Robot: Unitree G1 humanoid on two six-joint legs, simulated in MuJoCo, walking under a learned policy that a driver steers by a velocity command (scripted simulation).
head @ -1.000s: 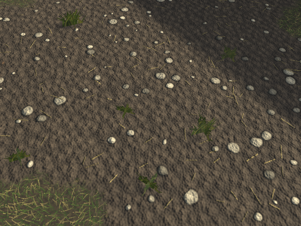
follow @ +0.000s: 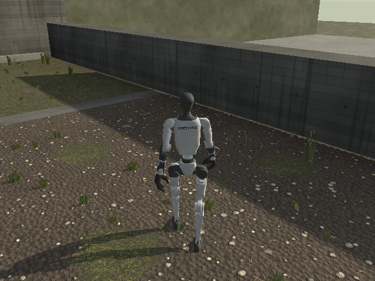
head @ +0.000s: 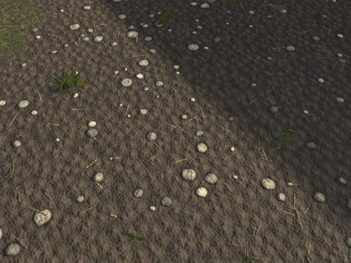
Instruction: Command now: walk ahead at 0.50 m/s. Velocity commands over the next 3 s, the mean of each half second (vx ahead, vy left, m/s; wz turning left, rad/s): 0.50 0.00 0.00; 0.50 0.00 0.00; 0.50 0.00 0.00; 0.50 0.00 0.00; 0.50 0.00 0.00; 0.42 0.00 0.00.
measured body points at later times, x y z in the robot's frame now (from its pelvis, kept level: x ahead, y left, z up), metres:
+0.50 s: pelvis +0.27 +0.02 +0.01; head +0.29 +0.02 +0.46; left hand +0.44 +0.24 -0.12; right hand +0.18 -0.21 -0.14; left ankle +0.15 +0.09 -0.73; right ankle +0.43 -0.10 -0.70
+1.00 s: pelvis +0.53 -0.01 +0.01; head +0.55 -0.02 +0.46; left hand +0.46 +0.22 -0.13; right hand +0.68 -0.24 -0.12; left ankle +0.69 +0.13 -0.68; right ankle +0.45 -0.08 -0.73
